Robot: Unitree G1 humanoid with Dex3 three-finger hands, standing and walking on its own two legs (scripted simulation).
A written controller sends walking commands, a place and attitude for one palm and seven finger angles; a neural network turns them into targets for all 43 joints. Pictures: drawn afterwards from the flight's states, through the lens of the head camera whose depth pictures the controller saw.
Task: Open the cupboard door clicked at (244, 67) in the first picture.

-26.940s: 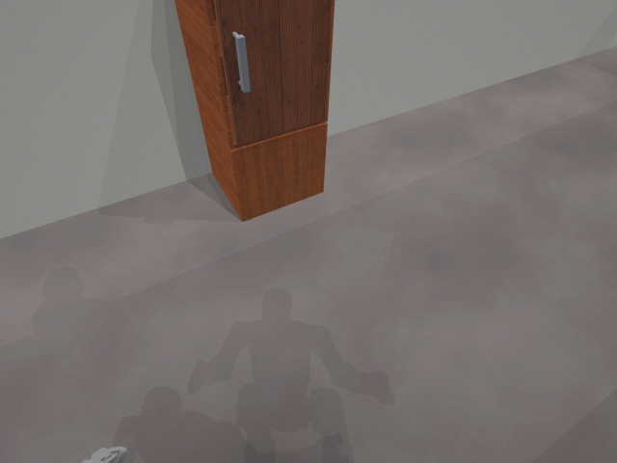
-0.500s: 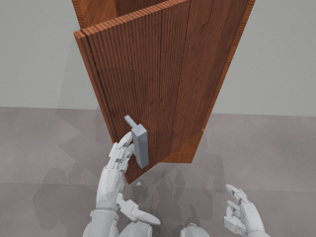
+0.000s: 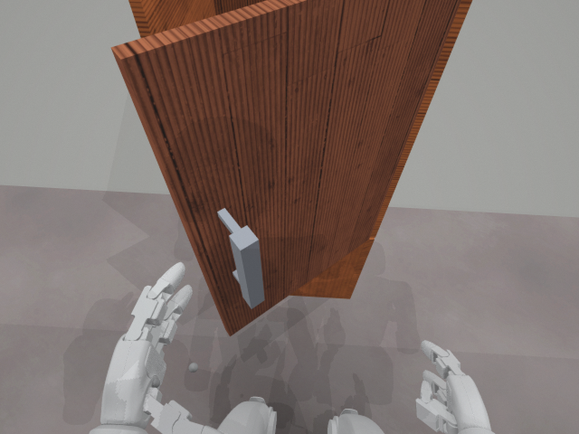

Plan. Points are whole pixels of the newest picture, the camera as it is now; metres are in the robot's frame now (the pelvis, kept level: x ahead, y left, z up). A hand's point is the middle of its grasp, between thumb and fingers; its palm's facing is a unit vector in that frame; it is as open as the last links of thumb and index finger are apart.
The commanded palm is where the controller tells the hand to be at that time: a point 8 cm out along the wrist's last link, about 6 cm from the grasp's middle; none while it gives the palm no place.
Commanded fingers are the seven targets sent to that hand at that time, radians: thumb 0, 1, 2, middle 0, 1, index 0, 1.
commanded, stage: slide the hand sideways off the handle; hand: left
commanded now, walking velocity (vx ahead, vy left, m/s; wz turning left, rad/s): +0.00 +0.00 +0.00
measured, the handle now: (241, 261) +0.33 +0.10 +0.06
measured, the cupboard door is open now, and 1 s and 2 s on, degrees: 40 40 40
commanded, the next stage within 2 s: draw the hand back to the body in 0.16 s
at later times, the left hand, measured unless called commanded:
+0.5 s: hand (162, 371) +0.18 +0.15 +0.10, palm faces +0.02 -0.99 -0.10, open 16.3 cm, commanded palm +0.15 +0.21 +0.11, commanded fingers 0.00 -0.50 0.30 -0.15 -0.30 -0.15 -0.30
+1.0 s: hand (65, 343) +0.18 +0.21 +0.16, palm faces +0.24 -0.90 -0.36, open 14.5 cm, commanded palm +0.15 +0.26 +0.19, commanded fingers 0.00 0.13 0.57 -0.17 -0.30 -0.17 -0.30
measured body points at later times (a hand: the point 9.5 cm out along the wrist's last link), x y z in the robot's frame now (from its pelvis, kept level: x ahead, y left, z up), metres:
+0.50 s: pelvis +0.00 -0.03 +0.01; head +0.03 -0.04 +0.46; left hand +0.17 +0.20 +0.10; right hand +0.19 -0.25 -0.06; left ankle +0.01 +0.08 -0.64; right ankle +0.00 -0.10 -0.64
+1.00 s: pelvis +0.02 +0.00 +0.07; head +0.01 -0.01 +0.52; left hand +0.17 +0.26 +0.18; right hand +0.20 -0.22 +0.00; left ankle +0.01 +0.08 -0.64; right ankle +0.00 -0.10 -0.64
